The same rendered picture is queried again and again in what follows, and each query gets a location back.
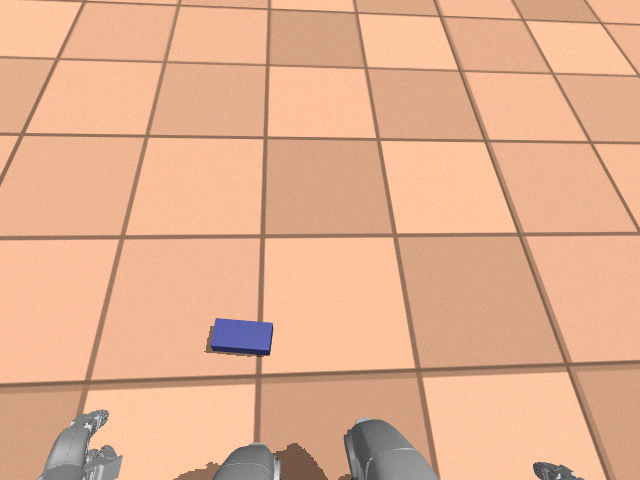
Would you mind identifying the carton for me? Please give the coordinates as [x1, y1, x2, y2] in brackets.
[210, 318, 273, 355]

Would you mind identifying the left robot hand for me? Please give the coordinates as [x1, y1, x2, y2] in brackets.
[43, 410, 123, 480]

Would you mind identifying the left robot arm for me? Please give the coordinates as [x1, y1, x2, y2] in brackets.
[36, 464, 86, 480]

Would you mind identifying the right robot hand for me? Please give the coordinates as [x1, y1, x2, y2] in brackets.
[533, 462, 584, 480]

